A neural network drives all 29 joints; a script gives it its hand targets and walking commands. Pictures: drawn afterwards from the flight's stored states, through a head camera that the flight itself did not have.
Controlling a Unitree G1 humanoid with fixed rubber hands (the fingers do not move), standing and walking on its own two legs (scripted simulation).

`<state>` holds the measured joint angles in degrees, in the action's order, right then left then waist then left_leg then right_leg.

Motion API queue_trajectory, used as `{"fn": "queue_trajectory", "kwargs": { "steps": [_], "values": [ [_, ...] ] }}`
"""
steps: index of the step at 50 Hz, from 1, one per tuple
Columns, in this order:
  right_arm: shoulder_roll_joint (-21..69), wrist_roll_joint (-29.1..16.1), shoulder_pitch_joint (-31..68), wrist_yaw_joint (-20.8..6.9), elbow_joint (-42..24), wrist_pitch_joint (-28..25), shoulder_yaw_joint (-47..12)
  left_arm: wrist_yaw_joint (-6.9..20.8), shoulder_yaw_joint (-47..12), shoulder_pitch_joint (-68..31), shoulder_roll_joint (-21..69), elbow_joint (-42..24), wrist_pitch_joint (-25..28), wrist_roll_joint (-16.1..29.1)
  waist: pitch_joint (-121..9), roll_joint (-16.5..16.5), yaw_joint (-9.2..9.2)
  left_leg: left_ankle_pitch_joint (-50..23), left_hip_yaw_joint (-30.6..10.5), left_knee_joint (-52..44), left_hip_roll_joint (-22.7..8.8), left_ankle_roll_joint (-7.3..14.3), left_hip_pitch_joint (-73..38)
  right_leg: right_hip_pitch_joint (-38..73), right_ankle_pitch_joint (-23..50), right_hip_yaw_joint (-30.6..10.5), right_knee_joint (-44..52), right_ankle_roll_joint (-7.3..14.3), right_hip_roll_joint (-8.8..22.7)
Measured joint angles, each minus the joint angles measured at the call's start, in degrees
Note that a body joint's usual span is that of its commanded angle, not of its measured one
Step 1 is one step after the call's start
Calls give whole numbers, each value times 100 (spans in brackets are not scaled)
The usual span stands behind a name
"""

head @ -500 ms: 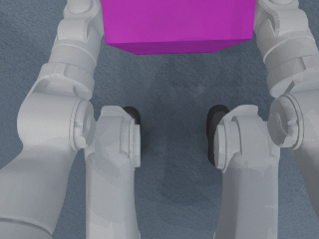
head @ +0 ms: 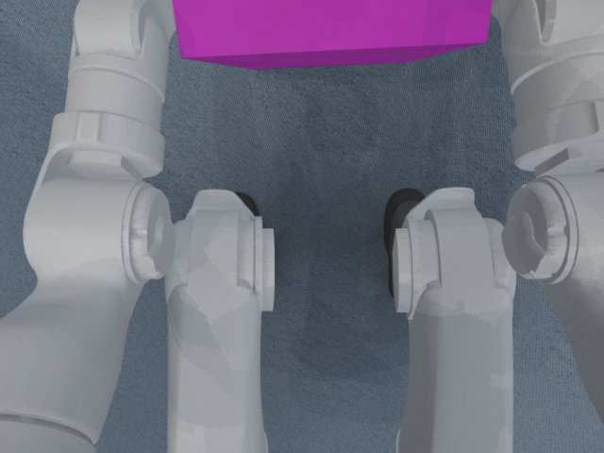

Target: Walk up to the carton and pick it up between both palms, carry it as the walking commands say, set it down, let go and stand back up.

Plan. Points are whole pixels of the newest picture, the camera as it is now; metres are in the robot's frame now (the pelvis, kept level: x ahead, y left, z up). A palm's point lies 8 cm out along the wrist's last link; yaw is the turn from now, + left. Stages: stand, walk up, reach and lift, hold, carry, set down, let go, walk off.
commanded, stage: reach and lift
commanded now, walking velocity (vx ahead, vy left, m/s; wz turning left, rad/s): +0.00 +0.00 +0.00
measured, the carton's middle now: out of the picture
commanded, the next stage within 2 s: none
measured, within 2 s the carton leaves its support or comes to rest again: neither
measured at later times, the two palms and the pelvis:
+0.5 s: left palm out of the picture +0.55 +0.15 -0.10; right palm out of the picture +0.55 -0.16 -0.09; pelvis -0.01 +0.00 +0.03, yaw +0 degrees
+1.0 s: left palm out of the picture +0.53 +0.15 -0.03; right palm out of the picture +0.53 -0.16 -0.02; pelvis -0.02 +0.00 +0.07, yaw +0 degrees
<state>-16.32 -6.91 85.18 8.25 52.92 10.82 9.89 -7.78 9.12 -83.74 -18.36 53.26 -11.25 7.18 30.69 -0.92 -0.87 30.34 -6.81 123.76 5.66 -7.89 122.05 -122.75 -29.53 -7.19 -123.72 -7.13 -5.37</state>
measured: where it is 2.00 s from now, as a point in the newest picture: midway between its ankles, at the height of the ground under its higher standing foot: (321, 268)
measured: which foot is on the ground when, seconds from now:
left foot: down 0.00-1.00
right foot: down 0.00-1.00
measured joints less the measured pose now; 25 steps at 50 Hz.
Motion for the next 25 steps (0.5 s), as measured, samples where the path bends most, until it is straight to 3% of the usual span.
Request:
{"fn": "queue_trajectory", "kwargs": {
  "steps": [4, 11, 25],
  "values": [
    [122, 100, -82, 105, -119, 163, 293, -66, 166, 69, 165, -120, -202, -126, -67, 14, 36, -45, -23, 3, 19, -27, -80, 85, 47, 6, 7, -11, -37],
    [326, 516, -286, 1, -347, 468, 678, 43, 541, 238, 357, -313, -519, -446, -80, 110, 28, -127, 43, -206, 14, 50, -353, 365, 105, -41, 191, 15, -43],
    [476, 880, -190, -123, -904, 765, 1036, 282, 988, 169, 499, -795, -728, -931, -85, 29, 32, -70, 2, -591, -15, 72, -687, 702, 56, 23, 594, 48, -30]
  ]
}}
